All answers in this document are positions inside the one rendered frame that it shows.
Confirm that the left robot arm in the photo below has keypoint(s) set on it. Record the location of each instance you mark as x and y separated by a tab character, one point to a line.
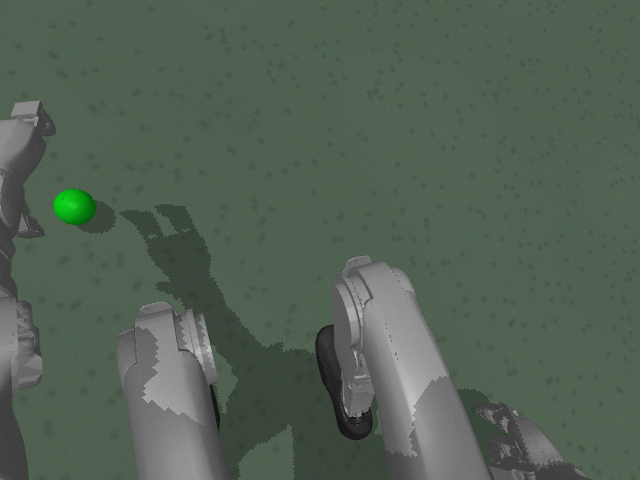
20	355

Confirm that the left robot hand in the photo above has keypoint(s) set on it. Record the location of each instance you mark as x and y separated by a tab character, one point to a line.
21	150

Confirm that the ball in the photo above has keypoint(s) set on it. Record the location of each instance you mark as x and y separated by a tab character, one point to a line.
74	206

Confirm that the right robot hand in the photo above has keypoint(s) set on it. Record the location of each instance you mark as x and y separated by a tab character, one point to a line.
528	449

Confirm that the right robot foot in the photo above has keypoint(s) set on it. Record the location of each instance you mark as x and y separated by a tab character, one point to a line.
351	427

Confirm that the right robot arm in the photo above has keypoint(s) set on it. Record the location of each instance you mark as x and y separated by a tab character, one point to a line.
560	471

